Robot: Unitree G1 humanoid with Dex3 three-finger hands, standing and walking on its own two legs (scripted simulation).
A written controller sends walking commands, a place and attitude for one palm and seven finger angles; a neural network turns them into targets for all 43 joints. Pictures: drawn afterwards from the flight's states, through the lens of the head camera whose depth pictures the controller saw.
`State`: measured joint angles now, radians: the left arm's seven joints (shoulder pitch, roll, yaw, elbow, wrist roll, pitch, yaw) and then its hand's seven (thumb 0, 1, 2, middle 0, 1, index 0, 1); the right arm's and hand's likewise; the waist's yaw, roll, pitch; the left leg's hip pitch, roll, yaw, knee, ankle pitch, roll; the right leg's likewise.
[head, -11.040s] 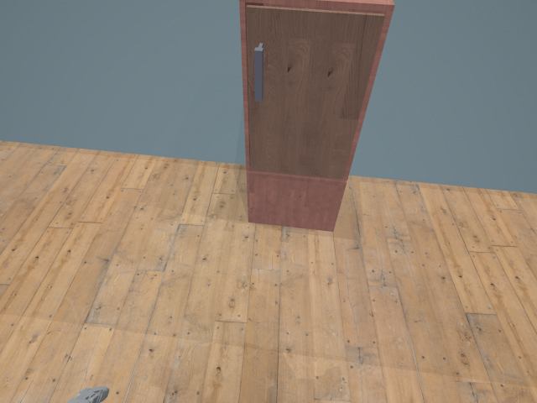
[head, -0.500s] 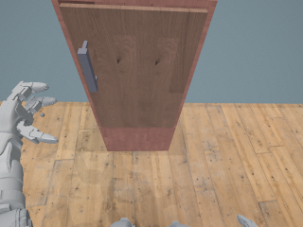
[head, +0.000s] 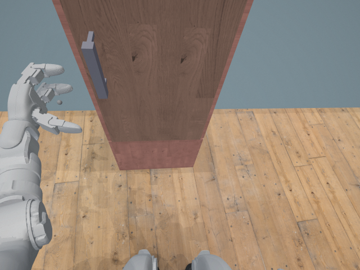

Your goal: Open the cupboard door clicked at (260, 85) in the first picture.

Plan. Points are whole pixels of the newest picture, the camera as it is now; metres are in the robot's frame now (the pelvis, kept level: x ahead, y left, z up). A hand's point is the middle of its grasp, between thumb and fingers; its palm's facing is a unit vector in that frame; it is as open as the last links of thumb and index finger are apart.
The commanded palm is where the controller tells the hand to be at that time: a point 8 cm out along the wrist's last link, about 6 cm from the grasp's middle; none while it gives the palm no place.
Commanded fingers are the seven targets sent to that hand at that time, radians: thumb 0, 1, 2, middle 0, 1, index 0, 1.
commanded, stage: move the hooked fingers beside the handle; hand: left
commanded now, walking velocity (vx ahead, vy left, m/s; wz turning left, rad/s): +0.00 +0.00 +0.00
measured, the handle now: (97, 67) +0.57 +0.20 +0.07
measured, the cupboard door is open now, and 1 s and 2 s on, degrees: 0 0 0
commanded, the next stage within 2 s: slide the fingers in behind the handle in 1.20 s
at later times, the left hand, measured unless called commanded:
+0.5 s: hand (70, 81) +0.51 +0.24 +0.08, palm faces +0.07 -1.00 -0.02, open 13.9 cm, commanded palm +0.48 +0.29 +0.07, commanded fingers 0.00 -0.50 0.30 -0.30 -1.20 -0.30 -1.20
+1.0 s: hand (62, 89) +0.49 +0.26 +0.07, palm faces +0.06 -1.00 -0.01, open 13.9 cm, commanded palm +0.47 +0.30 +0.07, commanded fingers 0.00 -0.50 0.30 -0.30 -1.20 -0.30 -1.20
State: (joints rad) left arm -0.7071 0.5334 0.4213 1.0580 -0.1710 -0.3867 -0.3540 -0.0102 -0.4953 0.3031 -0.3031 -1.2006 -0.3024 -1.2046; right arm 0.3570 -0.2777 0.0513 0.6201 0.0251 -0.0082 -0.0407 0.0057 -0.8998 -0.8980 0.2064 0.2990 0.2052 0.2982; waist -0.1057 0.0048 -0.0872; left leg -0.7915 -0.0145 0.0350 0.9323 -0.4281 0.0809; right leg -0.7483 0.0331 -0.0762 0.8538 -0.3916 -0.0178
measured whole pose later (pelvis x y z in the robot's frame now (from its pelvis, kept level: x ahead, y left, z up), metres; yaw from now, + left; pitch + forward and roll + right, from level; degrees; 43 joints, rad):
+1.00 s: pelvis +0.01 -0.01 +0.00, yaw -1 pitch +19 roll -4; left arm -0.81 0.65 0.46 1.18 -0.14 -0.37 -0.39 -0.01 -0.50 0.30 -0.30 -1.20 -0.30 -1.20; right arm 0.38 -0.29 0.05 0.59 0.02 0.09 -0.03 0.00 -0.90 -0.90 0.21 0.30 0.20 0.30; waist -0.15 0.01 -0.10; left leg -0.85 0.01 0.02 0.97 -0.46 0.07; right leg -0.80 0.06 -0.08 0.86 -0.40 -0.03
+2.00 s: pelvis +0.01 +0.00 -0.01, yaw -1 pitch +20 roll -4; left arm -0.85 0.52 0.40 1.17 -0.10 -0.39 -0.23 -0.01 -0.50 0.30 -0.30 -1.20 -0.30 -1.20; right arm 0.39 -0.26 0.05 0.60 0.00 0.09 0.00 0.00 -0.90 -0.90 0.21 0.30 0.20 0.30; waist -0.16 0.02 -0.11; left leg -0.87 0.01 0.03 0.98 -0.46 0.07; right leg -0.82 0.06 -0.08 0.89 -0.41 -0.02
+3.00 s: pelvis +0.01 -0.02 -0.01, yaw -1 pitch +20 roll -3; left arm -0.85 0.46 0.37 1.16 -0.10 -0.42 -0.16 -0.01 -0.49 0.30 -0.30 -1.20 -0.29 -1.20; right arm 0.41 -0.27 0.04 0.62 0.00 0.08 0.01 0.00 -0.90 -0.90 0.20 0.30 0.20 0.30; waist -0.16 0.02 -0.12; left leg -0.86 0.01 0.03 0.98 -0.46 0.06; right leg -0.83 0.06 -0.07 0.90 -0.42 -0.04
